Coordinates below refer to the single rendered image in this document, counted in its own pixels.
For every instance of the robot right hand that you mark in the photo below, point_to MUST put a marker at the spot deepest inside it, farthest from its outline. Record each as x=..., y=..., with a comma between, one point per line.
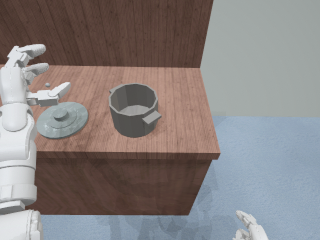
x=255, y=231

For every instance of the robot left forearm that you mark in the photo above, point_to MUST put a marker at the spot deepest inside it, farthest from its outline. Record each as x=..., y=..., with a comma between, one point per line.
x=18, y=153

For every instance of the knob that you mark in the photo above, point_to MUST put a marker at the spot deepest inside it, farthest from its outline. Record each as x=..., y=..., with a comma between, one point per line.
x=60, y=114

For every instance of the lid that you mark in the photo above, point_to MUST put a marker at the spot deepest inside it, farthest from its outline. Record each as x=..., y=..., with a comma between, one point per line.
x=50, y=128

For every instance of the left robot upper arm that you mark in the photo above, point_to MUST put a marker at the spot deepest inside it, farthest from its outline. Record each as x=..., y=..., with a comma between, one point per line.
x=22, y=225

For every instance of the robot left hand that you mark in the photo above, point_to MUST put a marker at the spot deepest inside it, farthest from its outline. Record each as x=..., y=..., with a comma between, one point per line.
x=15, y=78

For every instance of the pot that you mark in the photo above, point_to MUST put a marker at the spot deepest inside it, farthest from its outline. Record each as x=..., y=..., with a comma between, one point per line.
x=134, y=109

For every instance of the table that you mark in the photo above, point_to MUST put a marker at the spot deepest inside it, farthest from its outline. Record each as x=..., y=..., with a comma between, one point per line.
x=97, y=45

